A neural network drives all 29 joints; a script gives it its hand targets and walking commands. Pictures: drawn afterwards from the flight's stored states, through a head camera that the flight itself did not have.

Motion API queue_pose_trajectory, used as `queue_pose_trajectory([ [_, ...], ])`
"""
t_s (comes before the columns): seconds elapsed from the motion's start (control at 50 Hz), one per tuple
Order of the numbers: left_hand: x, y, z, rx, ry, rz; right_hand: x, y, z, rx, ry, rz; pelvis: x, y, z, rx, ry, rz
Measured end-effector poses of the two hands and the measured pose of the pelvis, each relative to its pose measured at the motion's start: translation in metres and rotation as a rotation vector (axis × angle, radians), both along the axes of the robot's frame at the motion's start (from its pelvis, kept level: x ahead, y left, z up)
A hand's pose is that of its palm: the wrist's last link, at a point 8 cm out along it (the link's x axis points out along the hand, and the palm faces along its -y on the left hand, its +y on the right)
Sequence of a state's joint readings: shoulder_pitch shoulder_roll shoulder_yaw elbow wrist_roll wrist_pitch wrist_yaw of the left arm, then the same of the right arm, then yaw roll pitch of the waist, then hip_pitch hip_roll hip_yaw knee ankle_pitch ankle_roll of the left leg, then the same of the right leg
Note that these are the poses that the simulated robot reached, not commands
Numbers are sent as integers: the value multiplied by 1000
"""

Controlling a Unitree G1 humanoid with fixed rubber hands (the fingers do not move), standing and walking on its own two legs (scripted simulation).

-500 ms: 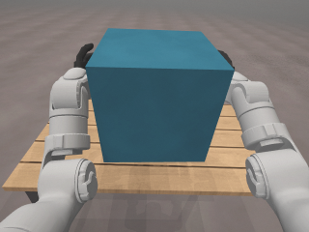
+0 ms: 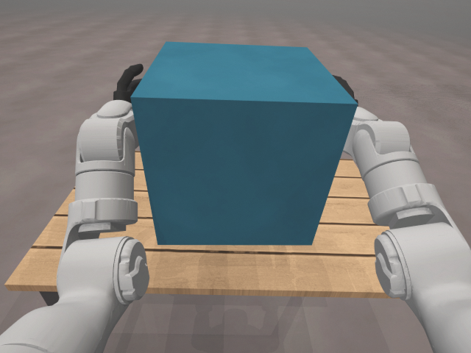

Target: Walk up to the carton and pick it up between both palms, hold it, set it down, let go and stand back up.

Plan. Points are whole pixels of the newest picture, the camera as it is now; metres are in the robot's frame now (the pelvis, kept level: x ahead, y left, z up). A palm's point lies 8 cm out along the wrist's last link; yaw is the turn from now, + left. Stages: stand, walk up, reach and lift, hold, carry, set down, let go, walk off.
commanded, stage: hold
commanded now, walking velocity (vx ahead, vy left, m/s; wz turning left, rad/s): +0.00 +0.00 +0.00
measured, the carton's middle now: (236, 140) +0.38 +0.01 +0.24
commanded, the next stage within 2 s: none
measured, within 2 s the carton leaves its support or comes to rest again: neither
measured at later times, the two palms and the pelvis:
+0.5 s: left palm (126, 114) +0.37 +0.18 +0.28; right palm (342, 122) +0.37 -0.16 +0.28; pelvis +0.00 +0.00 +0.00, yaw +0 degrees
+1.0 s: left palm (126, 113) +0.37 +0.18 +0.29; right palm (342, 121) +0.37 -0.16 +0.28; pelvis +0.00 +0.00 +0.00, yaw +0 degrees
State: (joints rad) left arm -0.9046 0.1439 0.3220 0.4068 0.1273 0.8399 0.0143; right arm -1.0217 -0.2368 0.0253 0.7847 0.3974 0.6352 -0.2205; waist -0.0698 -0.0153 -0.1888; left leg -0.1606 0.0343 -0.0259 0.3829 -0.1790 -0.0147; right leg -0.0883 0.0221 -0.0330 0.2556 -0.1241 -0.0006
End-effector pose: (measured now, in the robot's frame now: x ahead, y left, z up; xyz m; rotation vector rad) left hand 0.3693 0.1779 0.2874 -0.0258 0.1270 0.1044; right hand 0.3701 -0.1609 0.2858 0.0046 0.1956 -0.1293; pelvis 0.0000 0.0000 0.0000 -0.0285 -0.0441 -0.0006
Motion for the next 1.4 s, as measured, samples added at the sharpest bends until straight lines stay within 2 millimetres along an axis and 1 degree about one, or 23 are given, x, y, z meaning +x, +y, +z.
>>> queue_pose_trajectory([
  [0.42, 0, 0, -4, 2, -1, 1, 0, 0, -4, -1, 2, 2, 1, 0, 0, -1, -4, 1],
  [1.4, 0, 0, -1, 2, -3, 0, 0, 0, -3, 4, 4, 0, 1, 0, 0, -1, 0, 0],
])
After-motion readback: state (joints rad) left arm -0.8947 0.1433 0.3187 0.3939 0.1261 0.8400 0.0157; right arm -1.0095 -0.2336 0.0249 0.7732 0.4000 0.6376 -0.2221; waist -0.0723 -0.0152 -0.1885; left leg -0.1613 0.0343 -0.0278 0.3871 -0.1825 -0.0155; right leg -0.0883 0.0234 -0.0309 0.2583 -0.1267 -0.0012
